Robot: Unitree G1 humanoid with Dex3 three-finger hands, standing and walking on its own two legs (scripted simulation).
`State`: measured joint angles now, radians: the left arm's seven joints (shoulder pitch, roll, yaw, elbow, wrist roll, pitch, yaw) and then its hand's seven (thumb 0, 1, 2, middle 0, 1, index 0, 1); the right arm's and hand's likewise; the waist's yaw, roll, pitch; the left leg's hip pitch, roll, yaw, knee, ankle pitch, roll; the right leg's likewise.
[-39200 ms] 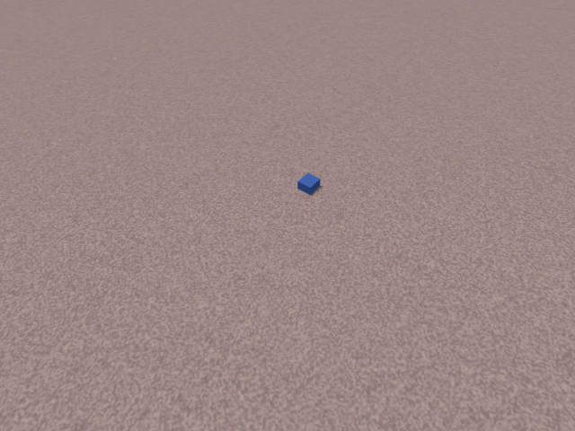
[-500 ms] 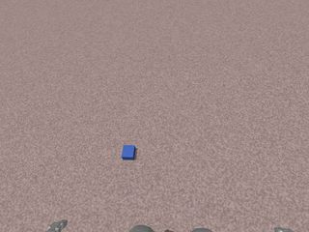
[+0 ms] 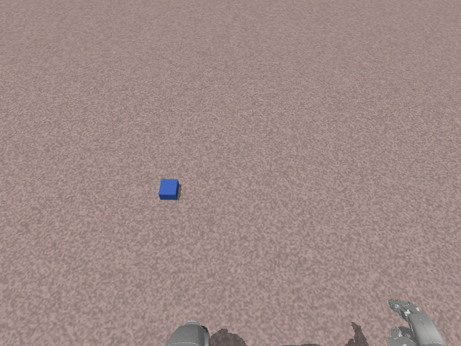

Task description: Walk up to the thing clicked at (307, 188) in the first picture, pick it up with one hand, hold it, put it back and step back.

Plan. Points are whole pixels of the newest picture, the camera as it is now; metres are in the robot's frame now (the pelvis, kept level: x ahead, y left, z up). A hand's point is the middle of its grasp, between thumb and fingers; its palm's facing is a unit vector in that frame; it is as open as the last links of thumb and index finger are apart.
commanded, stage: step back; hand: left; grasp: from above
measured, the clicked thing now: (169, 189) +0.83 +0.33 -0.73
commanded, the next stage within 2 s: stand in 1.40 s
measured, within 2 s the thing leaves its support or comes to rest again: neither
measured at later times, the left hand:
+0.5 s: hand out of the picture -0.07 +0.26 -0.14, palm faces +0.11 -0.93 -0.35, open 7.4 cm
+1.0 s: hand out of the picture -0.12 +0.26 -0.14, palm faces +0.12 -0.91 -0.39, open 7.4 cm
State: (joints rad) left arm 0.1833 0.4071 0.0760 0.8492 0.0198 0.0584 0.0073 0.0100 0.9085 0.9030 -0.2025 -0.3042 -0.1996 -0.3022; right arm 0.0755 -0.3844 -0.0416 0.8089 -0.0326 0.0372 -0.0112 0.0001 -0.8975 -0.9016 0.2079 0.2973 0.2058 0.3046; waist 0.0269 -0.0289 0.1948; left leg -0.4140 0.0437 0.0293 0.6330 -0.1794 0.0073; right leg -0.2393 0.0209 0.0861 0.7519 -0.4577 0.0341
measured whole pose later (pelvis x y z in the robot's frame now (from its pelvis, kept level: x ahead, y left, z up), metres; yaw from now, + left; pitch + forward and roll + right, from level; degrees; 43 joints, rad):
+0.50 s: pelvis -0.14 -0.01 +0.01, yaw +7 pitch -3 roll +0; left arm 0.17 0.39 0.07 0.88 0.03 0.06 -0.01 0.01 0.91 0.90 -0.20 -0.30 -0.20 -0.30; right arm 0.27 -0.34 -0.03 0.97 -0.05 0.01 -0.01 0.00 -0.90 -0.90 0.21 0.30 0.21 0.30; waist -0.01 -0.06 0.09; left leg -0.19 -0.05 -0.02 0.57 -0.33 0.03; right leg -0.42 0.00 0.07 0.87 -0.44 -0.01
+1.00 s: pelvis -0.13 -0.02 +0.01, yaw +7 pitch -3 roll +0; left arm 0.23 0.39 0.05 0.97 0.02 -0.02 -0.01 0.01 0.90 0.90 -0.21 -0.30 -0.20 -0.30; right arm 0.17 -0.38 -0.06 0.98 -0.03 -0.01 0.01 0.00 -0.90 -0.90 0.20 0.30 0.20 0.30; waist 0.04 0.00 0.10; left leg -0.29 0.01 0.00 0.56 -0.20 -0.01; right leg -0.19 -0.05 -0.01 0.61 -0.37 0.03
